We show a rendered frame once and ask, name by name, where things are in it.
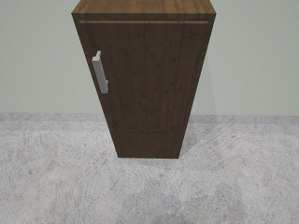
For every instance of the handle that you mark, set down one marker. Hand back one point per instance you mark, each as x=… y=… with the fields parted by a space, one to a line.
x=99 y=71

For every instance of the cupboard door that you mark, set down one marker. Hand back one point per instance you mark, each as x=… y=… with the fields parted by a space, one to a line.
x=150 y=67

